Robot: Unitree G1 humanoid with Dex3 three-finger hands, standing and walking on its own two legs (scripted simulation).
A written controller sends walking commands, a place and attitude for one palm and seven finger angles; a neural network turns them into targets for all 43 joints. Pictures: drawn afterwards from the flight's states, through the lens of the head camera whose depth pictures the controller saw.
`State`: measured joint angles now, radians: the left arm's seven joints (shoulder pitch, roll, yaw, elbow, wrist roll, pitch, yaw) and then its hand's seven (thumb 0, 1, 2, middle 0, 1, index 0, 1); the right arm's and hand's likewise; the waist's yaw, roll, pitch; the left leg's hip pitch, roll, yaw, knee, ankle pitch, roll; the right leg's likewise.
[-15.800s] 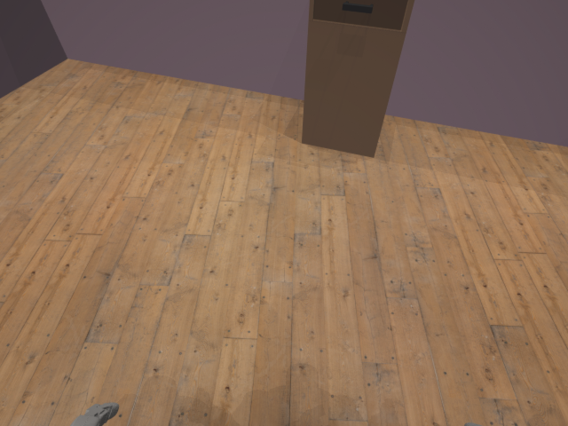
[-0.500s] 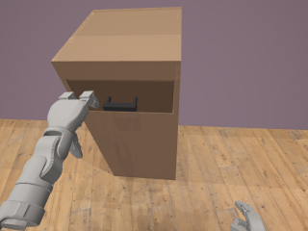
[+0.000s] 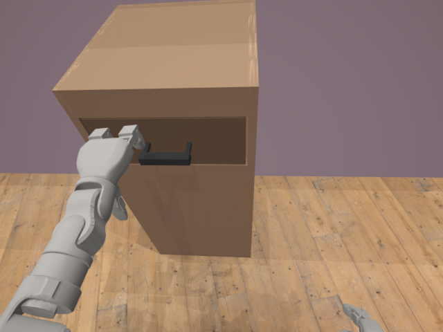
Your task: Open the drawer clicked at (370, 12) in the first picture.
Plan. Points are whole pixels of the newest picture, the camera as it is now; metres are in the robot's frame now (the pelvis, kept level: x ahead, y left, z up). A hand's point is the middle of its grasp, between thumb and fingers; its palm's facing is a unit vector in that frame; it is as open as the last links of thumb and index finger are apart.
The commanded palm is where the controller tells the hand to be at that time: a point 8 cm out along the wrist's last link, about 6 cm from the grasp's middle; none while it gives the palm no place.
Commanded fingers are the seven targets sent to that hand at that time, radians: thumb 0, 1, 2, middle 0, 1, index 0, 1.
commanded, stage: move the hooked fingers above the handle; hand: left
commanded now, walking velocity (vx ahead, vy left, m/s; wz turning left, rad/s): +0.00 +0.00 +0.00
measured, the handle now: (166, 152) +0.50 +0.18 +0.00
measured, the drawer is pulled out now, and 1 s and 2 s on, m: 0.00 0.00 0.00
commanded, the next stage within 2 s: none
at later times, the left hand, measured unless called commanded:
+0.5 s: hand (144, 168) +0.41 +0.20 +0.06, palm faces -0.08 -0.03 -1.00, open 13.8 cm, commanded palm +0.40 +0.19 +0.12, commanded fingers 0.00 -0.50 0.30 -0.30 -1.20 -0.30 -1.20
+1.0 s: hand (153, 162) +0.43 +0.19 +0.04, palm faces -0.11 -0.05 -0.99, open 13.8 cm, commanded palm +0.42 +0.19 +0.12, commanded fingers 0.00 -0.50 0.30 -0.30 -1.20 -0.30 -1.20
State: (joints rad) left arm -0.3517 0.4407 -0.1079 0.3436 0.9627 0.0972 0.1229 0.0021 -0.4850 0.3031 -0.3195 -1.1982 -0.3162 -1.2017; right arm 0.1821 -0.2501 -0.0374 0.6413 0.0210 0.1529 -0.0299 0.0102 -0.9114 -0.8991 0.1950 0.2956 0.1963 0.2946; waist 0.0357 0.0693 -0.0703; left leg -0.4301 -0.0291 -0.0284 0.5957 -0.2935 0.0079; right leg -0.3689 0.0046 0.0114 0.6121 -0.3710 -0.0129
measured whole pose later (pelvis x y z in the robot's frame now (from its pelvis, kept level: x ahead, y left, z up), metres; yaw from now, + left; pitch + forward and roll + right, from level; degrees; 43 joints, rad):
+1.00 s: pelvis +0.00 +0.00 -0.01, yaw -1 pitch +12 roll +0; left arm -0.64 0.43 -0.12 0.81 0.99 -0.04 0.14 0.00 -0.48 0.30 -0.32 -1.20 -0.32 -1.21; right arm 0.35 -0.26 -0.07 0.69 0.02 0.17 -0.05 0.01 -0.91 -0.90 0.20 0.30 0.20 0.29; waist -0.05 0.05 -0.12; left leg -0.54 -0.01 -0.02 0.64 -0.31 0.00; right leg -0.48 0.03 0.02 0.65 -0.37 -0.02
